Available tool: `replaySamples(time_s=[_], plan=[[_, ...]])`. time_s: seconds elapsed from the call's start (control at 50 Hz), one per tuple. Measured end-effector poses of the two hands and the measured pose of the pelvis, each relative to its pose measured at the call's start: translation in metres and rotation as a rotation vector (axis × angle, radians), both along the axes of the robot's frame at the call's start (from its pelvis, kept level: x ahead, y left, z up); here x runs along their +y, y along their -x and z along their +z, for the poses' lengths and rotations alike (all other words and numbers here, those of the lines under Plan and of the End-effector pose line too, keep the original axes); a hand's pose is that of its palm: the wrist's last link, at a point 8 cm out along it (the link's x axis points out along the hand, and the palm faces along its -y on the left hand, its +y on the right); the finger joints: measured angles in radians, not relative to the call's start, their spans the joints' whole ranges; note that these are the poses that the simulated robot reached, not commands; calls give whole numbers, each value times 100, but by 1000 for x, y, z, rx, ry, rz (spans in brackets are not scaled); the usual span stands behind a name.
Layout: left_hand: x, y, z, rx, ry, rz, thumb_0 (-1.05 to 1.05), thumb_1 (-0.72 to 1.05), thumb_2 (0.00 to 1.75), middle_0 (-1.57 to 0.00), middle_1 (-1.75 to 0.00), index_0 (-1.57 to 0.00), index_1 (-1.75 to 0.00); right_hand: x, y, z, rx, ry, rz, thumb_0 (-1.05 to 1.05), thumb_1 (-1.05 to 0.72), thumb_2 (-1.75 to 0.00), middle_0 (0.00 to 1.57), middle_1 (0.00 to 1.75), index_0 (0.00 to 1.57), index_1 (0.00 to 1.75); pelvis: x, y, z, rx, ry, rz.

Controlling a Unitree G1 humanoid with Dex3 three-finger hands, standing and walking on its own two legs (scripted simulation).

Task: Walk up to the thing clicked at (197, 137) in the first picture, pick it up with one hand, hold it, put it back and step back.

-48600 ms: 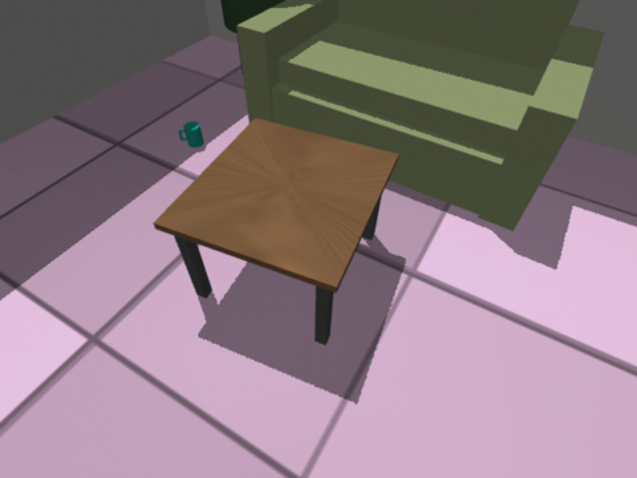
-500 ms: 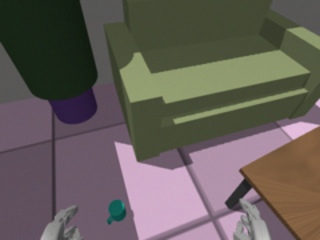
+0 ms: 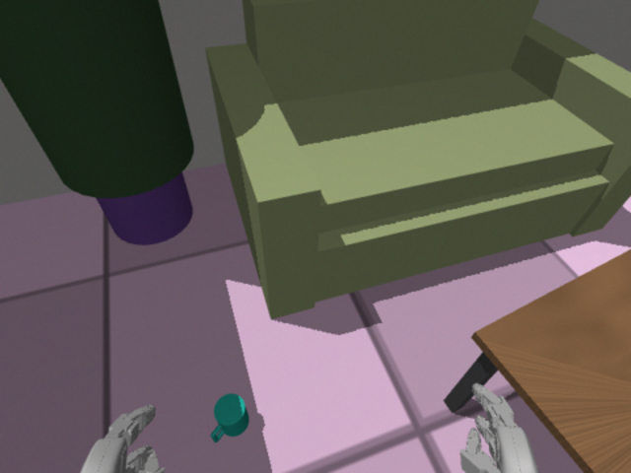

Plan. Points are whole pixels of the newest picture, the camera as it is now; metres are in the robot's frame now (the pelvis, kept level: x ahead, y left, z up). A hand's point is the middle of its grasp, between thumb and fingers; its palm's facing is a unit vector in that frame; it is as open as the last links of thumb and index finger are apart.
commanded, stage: home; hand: left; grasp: from above
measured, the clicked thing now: (228, 420) +0.40 +0.21 -0.66
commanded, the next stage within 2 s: stand in 0.86 s
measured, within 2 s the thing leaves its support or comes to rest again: neither
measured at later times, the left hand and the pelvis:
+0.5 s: hand out of the picture +0.16 +0.18 -0.05, palm faces +0.05 -0.98 -0.20, open 7.4 cm; pelvis +0.00 +0.00 +0.00, yaw +0 degrees
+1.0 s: hand out of the picture +0.17 +0.19 -0.06, palm faces +0.02 -0.97 -0.25, open 7.4 cm; pelvis +0.00 +0.00 +0.00, yaw +0 degrees
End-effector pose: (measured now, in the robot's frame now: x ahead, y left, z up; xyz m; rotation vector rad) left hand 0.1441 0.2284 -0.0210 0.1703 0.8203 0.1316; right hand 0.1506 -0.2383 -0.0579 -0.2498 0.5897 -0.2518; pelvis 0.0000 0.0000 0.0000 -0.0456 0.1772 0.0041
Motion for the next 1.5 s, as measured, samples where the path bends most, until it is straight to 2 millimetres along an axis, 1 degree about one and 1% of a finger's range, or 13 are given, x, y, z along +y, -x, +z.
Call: replaySamples(time_s=[0.3,0.62,0.96,0.98,1.04,1.08,1.12,1.2,1.26,1.38,1.5], plan=[[1,-3,0,-8,0,-2,1,90,90,-20,-29,-20,-30,0,0,-1,5,4,-7,1,-90,-89,20,29,21,30,1,-2,0,-3,2,2],[4,-1,1,-3,-1,-3,1,90,90,-20,-29,-20,-30,4,1,0,3,-3,-3,1,-90,-89,20,29,21,30,4,-1,0,0,4,0],[4,-2,2,-8,-3,-7,1,90,90,-20,-29,-20,-29,3,2,0,0,-3,-8,1,-90,-89,20,29,21,30,3,0,-1,-2,4,-1],[5,-3,-1,-22,-26,-22,1,90,90,-20,-29,-20,-29,3,3,-2,26,14,18,1,-90,-89,20,29,20,30,3,1,0,-22,-1,-2],[15,-5,-19,-26,-91,-43,1,90,90,-20,-29,-20,-30,-2,9,-16,212,48,129,1,-90,-89,20,29,20,30,2,7,8,-85,-23,-5],[23,0,-28,10,-113,-39,1,90,90,-20,-29,-20,-30,-9,16,-20,301,38,145,1,-90,-89,20,30,21,30,2,9,13,-113,-36,-5],[32,9,-34,55,-122,-20,1,90,90,-20,-29,-20,-30,-17,25,-21,356,23,127,1,-90,-89,20,30,21,30,2,9,18,-132,-45,-5],[46,34,-44,157,-132,20,1,90,90,-20,-29,-20,-30,-29,42,-18,430,10,77,1,-90,-89,20,30,21,30,1,7,27,-157,-50,-5],[51,54,-49,235,-131,48,1,90,90,-20,-29,-20,-30,-35,55,-16,478,5,44,1,-90,-89,20,30,21,30,2,4,33,-174,-46,-4],[52,88,-51,360,-110,95,1,90,90,-20,-30,-20,-30,-36,76,-14,561,-12,3,1,-90,-89,20,29,20,30,2,-1,46,-204,-46,-3],[47,108,-49,429,-96,119,1,90,90,-20,-30,-20,-30,-33,87,-14,610,-40,-15,0,-90,-89,20,29,20,30,0,-1,55,-230,-49,3]])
